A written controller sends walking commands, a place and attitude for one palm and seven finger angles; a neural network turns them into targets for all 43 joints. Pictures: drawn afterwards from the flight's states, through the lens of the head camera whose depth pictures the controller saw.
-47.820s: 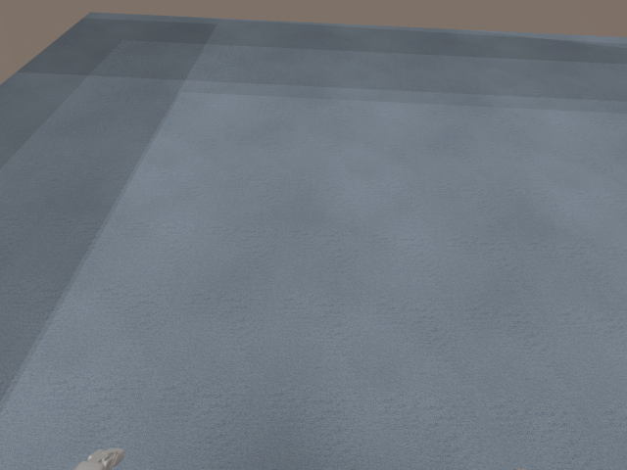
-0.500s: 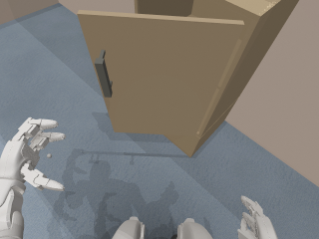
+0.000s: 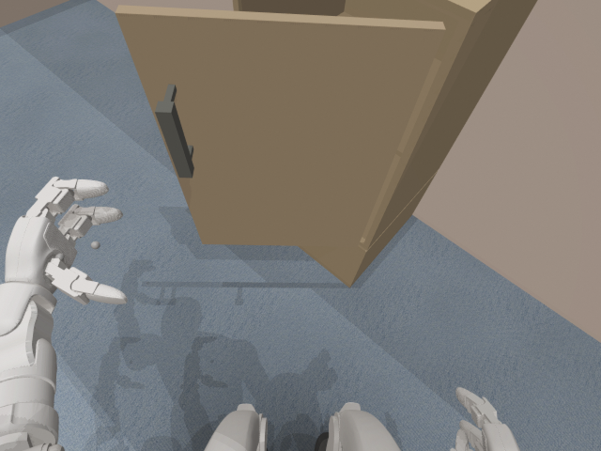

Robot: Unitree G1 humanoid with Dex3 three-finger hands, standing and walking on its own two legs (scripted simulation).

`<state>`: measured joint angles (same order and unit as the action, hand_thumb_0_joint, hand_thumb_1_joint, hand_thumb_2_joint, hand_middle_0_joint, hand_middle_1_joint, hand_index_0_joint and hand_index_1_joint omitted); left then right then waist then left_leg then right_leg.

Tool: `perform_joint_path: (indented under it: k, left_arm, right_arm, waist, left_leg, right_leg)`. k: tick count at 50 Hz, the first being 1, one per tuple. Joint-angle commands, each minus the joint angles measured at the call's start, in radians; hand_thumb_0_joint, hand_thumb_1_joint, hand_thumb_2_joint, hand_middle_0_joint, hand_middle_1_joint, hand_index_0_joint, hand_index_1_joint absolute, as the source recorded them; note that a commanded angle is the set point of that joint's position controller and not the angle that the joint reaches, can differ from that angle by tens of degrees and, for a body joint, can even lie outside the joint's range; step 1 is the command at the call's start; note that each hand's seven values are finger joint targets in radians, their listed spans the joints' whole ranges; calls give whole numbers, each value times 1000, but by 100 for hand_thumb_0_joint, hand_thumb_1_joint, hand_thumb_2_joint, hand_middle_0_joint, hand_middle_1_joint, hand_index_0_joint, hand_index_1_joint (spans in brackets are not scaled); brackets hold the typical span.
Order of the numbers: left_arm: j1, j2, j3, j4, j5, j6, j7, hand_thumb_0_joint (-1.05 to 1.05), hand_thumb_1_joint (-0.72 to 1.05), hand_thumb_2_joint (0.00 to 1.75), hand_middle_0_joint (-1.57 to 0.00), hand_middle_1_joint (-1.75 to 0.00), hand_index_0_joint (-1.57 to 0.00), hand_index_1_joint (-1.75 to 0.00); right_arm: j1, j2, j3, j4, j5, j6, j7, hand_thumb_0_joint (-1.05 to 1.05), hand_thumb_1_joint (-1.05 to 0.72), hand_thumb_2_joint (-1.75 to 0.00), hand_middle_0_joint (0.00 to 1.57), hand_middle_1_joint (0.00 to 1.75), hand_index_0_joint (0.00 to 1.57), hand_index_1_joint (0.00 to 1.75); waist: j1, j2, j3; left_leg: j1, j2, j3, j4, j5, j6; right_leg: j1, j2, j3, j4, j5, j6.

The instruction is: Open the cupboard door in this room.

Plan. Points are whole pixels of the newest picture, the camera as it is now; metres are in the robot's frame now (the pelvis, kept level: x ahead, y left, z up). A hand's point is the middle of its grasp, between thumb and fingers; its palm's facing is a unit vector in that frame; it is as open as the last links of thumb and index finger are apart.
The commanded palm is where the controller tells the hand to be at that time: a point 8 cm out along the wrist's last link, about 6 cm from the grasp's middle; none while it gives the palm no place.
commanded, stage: move the hooked fingers beside the handle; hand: left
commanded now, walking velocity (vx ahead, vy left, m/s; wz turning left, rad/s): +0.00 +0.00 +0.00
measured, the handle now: (179, 133) +0.56 +0.21 +0.03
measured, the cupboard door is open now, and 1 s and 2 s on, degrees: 42 42 42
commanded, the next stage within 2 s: slide the fingers in behind the handle in 1.92 s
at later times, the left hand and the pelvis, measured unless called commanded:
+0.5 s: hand (111, 198) +0.43 +0.28 +0.04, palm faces +0.04 -1.00 -0.01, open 14.0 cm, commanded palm +0.41 +0.32 +0.04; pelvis +0.00 +0.01 -0.01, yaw -1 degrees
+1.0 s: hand (120, 166) +0.48 +0.28 +0.04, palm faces +0.03 -1.00 -0.01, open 14.0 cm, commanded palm +0.48 +0.32 +0.04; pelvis +0.00 +0.02 -0.01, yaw -2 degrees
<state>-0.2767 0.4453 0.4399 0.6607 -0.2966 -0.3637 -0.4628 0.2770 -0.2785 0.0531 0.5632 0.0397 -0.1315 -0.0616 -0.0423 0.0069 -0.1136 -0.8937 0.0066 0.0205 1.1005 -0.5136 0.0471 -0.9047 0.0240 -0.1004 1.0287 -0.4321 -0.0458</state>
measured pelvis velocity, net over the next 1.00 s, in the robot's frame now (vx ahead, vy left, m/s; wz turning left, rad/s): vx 0.00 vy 0.02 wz -0.03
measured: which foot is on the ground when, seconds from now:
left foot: down 0.00-1.00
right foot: down 0.00-1.00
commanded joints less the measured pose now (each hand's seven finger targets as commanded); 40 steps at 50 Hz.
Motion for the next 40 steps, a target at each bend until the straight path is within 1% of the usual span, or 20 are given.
perform_joint_path:
  k: [1, 4, 7, 9, 10, 12, 14, 17, 18, 20, 22, 24, 27, 30, 31, 34, 35, 36, 39, 40]
  left_arm:
    - [-285, 285, 76, -156, -19, -78, -20, 0, -50, 30, -30, -120, -30, -120]
    - [-328, 263, 46, -139, -22, -86, -27, 0, -50, 30, -30, -120, -30, -120]
    - [-367, 283, 63, -58, -8, -83, -18, 0, -50, 30, -30, -120, -30, -120]
    - [-434, 308, 71, -35, -1, -87, -13, 0, -50, 30, -30, -120, -30, -120]
    - [-462, 339, 90, -33, 12, -93, -9, 0, -50, 30, -30, -120, -30, -120]
    - [-496, 335, 80, -20, 23, -103, -3, 0, -50, 30, -30, -120, -30, -120]
    - [-510, 366, 101, -10, 25, -114, 0, 0, -50, 30, -30, -120, -30, -120]
    - [-551, 369, 94, 55, 45, -115, 3, 0, -50, 30, -30, -120, -30, -120]
    - [-574, 347, 75, 76, 45, -114, 3, 0, -50, 30, -30, -120, -30, -120]
    - [-573, 413, 127, 111, 48, -115, 0, 0, -50, 30, -30, -120, -30, -120]
    - [-596, 399, 109, 145, 56, -111, -5, 0, -50, 30, -30, -120, -30, -120]
    - [-667, 423, 111, 173, 61, -118, -9, 0, -50, 30, -30, -120, -30, -120]
    - [-700, 428, 104, 172, 71, -130, -12, 0, -50, 30, -30, -120, -30, -120]
    - [-726, 464, 127, 190, 74, -136, -16, 0, -50, 30, -30, -120, -30, -120]
    - [-722, 445, 113, 220, 75, -129, -18, 0, -50, 30, -30, -120, -30, -120]
    - [-790, 451, 97, 240, 84, -122, -19, 0, -50, 30, -30, -120, -30, -120]
    - [-797, 478, 114, 230, 92, -123, -15, 0, -50, 30, -30, -120, -30, -120]
    - [-794, 472, 111, 222, 92, -125, -14, 0, -50, 30, -30, -120, -30, -120]
    - [-816, 473, 113, 210, 92, -131, -1, 0, -50, 30, -30, -120, -30, -120]
    - [-833, 495, 123, 205, 100, -133, 3, 0, -50, 30, -30, -120, -30, -120]
  right_arm:
    - [59, -162, -77, -97, -1, -25, -6, 0, -90, -90, 20, 30, 20, 30]
    - [77, -167, -83, -84, -1, -20, -4, 0, -90, -90, 20, 30, 20, 30]
    - [90, -174, -86, -68, -1, -6, -4, 0, -90, -90, 20, 30, 20, 30]
    - [97, -178, -84, -60, -3, 1, -5, 0, -90, -90, 20, 30, 20, 30]
    - [105, -179, -85, -55, -6, 7, -5, 0, -90, -90, 20, 30, 20, 30]
    - [113, -176, -85, -54, -8, 14, -3, 0, -90, -90, 20, 30, 20, 30]
    - [124, -181, -84, -53, -11, 22, 0, 0, -90, -90, 20, 30, 20, 30]
    - [130, -181, -83, -44, -12, 41, 4, 0, -90, -90, 20, 30, 20, 30]
    - [131, -180, -82, -40, -12, 44, 6, 0, -90, -90, 20, 30, 20, 30]
    - [145, -189, -82, -42, -15, 56, 5, 0, -90, -90, 20, 30, 20, 30]
    - [150, -187, -81, -42, -15, 66, 7, 0, -90, -90, 20, 30, 20, 30]
    - [157, -191, -77, -36, -16, 75, 4, 0, -90, -90, 20, 30, 20, 30]
    - [173, -195, -80, -27, -21, 88, 8, 0, -90, -90, 20, 30, 20, 30]
    - [191, -201, -80, -16, -27, 102, 12, 0, -90, -90, 20, 30, 20, 30]
    - [192, -200, -80, -14, -25, 108, 13, 0, -90, -90, 20, 30, 20, 30]
    - [197, -202, -74, -12, -27, 121, 11, 0, -90, -90, 20, 30, 20, 30]
    - [206, -208, -78, -9, -28, 126, 11, 0, -90, -90, 20, 30, 20, 30]
    - [206, -207, -79, -11, -30, 129, 12, 0, -90, -90, 20, 30, 20, 30]
    - [220, -207, -80, -6, -34, 137, 15, 0, -90, -90, 20, 30, 20, 30]
    - [222, -209, -79, -2, -35, 143, 16, 0, -90, -90, 20, 30, 20, 30]
  waist:
    - [5, 113, -375]
    - [-12, 112, -382]
    - [-19, 64, -356]
    - [-21, 81, -356]
    - [-18, 93, -383]
    - [-20, 103, -405]
    - [-15, 129, -428]
    - [-28, 114, -404]
    - [-39, 119, -392]
    - [-25, 105, -423]
    - [-37, 96, -416]
    - [-49, 112, -399]
    - [-53, 149, -453]
    - [-52, 158, -493]
    - [-65, 126, -469]
    - [-80, 146, -436]
    - [-76, 154, -468]
    - [-73, 180, -489]
    - [-78, 194, -515]
    - [-76, 205, -517]
  left_leg:
    - [162, 1, -60, -163, 337, -26]
    - [197, 7, -71, -155, 385, -29]
    - [155, 7, -70, -159, 316, -25]
    - [142, 6, -69, -151, 313, -24]
    - [154, 7, -69, -149, 325, -25]
    - [164, 6, -70, -145, 340, -25]
    - [192, 8, -74, -139, 383, -31]
    - [171, 12, -77, -138, 367, -31]
    - [172, 12, -77, -138, 343, -28]
    - [163, 12, -75, -130, 374, -27]
    - [143, 12, -72, -124, 362, -23]
    - [140, 13, -75, -114, 358, -22]
    - [197, 19, -85, -106, 411, -29]
    - [227, 24, -97, -91, 482, -38]
    - [214, 25, -98, -91, 464, -36]
    - [192, 25, -103, -91, 444, -32]
    - [219, 28, -106, -91, 462, -35]
    - [236, 26, -108, -88, 472, -40]
    - [284, 33, -123, -81, 547, -52]
    - [298, 38, -128, -85, 565, -60]
  right_leg:
    - [258, 0, 93, -103, 228, 13]
    - [226, 5, 84, -98, 248, 12]
    - [206, 2, 84, -106, 198, 18]
    - [201, 3, 86, -96, 200, 13]
    - [204, 2, 87, -94, 207, 14]
    - [205, 2, 88, -90, 216, 16]
    - [199, 8, 83, -79, 237, 10]
    - [175, 7, 80, -79, 222, 15]
    - [156, 8, 79, -85, 201, 17]
    - [185, 11, 82, -75, 234, 13]
    - [174, 9, 84, -75, 232, 18]
    - [148, 14, 83, -70, 224, 13]
    - [122, 14, 78, -64, 239, 16]
    - [109, 19, 72, -51, 263, 15]
    - [99, 19, 68, -55, 254, 18]
    - [74, 20, 65, -52, 239, 15]
    - [72, 20, 66, -54, 241, 17]
    - [65, 18, 65, -53, 237, 17]
    - [39, 22, 54, -46, 248, 15]
    - [33, 22, 51, -47, 245, 17]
